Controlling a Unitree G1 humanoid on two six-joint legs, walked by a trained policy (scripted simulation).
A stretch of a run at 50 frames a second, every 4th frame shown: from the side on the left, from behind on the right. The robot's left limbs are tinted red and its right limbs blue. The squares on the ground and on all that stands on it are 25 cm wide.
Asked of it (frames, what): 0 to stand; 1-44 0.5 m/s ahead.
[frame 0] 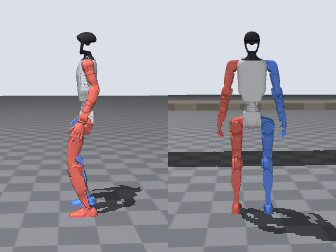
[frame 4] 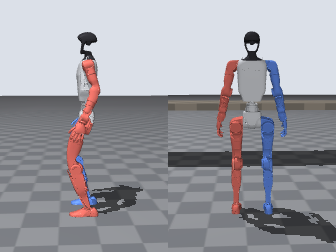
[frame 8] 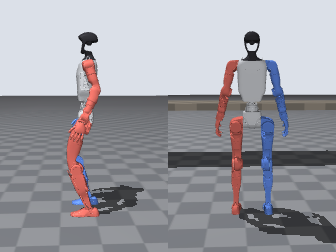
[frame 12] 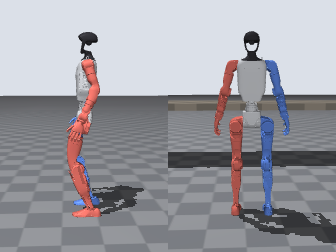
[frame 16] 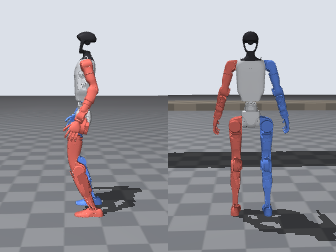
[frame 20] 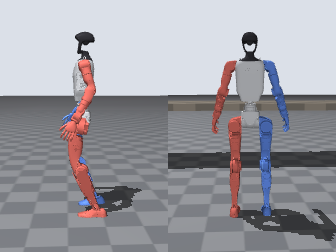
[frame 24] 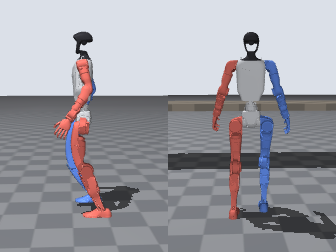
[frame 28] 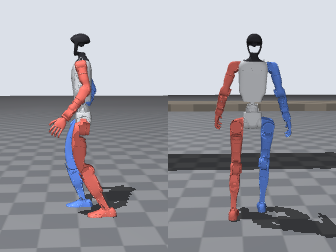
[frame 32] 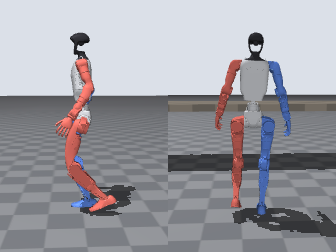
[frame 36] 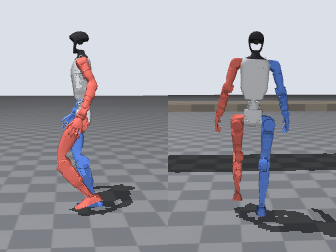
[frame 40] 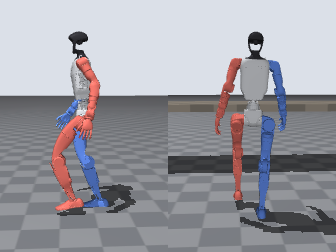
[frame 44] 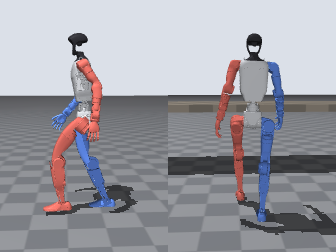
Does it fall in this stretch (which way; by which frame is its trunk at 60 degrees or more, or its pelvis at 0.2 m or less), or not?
no
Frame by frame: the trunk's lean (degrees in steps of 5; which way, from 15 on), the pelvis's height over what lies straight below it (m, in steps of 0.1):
0: 0, 0.8
4: 0, 0.8
8: 0, 0.8
12: 5, 0.8
16: 5, 0.8
20: 0, 0.8
24: 0, 0.8
28: 5, 0.8
32: 5, 0.8
36: 5, 0.8
40: 5, 0.8
44: 5, 0.8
